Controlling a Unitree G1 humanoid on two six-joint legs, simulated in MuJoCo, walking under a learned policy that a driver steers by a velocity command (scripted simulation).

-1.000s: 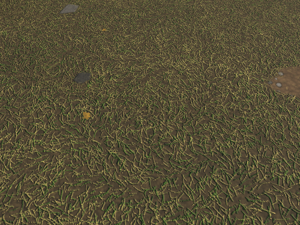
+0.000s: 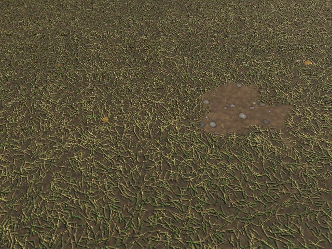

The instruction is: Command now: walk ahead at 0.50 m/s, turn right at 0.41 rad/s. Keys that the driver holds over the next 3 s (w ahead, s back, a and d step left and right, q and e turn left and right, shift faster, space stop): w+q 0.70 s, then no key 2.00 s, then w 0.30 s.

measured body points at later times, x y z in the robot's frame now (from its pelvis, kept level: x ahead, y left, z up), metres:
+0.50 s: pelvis +0.27 +0.09 +0.00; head +0.30 +0.10 +0.45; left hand +0.39 +0.38 -0.10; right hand +0.38 -0.18 -0.11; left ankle +0.29 +0.15 -0.74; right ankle +0.33 -0.09 -0.68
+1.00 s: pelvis +0.58 +0.04 -0.16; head +0.60 +0.04 +0.29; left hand +0.69 +0.33 -0.24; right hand +0.65 -0.23 -0.29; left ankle +0.32 +0.14 -0.67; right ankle +0.69 -0.03 -0.90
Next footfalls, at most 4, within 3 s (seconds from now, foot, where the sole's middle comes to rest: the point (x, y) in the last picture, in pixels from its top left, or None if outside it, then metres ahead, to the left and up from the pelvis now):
0.26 left None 0.33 0.15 -0.78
0.96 right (187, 202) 0.73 -0.01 -0.94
1.38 left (139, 210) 0.68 0.21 -0.94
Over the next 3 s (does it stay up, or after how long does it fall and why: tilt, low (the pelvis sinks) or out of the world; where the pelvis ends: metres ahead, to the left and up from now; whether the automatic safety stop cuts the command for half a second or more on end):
stays up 0.72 0.13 -0.17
